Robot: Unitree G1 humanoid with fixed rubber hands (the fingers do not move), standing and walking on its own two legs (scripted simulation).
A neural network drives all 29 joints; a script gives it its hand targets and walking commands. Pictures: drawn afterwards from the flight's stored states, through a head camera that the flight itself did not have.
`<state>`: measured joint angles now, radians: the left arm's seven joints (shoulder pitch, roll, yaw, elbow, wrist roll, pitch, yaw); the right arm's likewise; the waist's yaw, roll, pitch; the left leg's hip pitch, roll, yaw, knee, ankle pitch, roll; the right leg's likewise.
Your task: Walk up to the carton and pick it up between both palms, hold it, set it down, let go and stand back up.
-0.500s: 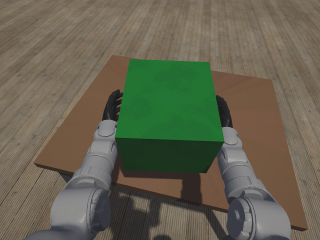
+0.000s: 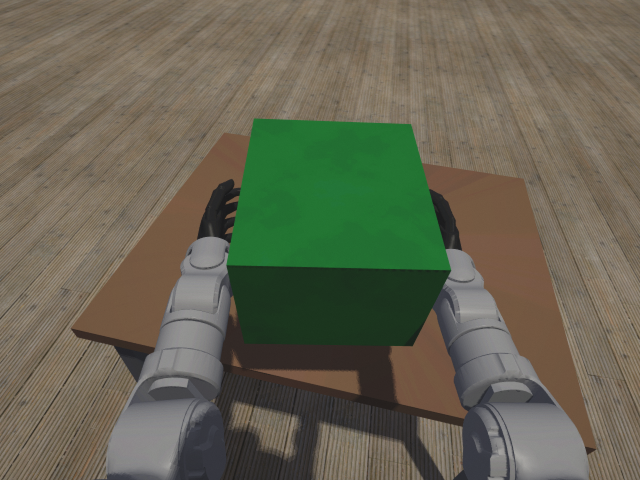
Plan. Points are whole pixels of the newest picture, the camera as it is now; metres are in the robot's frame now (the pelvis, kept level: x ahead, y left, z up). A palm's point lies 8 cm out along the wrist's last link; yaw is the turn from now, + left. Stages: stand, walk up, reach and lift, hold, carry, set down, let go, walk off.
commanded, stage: reach and lift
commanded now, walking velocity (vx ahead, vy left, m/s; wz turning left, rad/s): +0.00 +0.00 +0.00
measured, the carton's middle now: (331, 229) +0.39 -0.01 +0.14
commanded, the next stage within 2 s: hold in 1.38 s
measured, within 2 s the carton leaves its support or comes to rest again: neither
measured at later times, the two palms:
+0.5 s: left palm (205, 241) +0.37 +0.14 +0.14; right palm (446, 248) +0.36 -0.16 +0.14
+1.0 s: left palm (205, 232) +0.37 +0.14 +0.15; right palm (450, 243) +0.36 -0.16 +0.14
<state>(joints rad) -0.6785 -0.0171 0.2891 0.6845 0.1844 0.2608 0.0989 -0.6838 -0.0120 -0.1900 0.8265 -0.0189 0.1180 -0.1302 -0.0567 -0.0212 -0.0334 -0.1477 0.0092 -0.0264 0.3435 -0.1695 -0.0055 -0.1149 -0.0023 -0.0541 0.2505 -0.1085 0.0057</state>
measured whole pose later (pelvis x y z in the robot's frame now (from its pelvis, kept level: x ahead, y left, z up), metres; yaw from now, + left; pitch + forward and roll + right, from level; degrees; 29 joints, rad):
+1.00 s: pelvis +0.00 +0.00 +0.00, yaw +0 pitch -6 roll -1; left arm -0.55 -0.05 0.24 0.23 0.24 0.54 0.06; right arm -0.60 -0.05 -0.03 0.54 0.15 0.28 -0.18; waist -0.09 -0.03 0.02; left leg -0.07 0.01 -0.03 0.35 -0.19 0.00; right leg -0.03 0.00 -0.06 0.26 -0.13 0.01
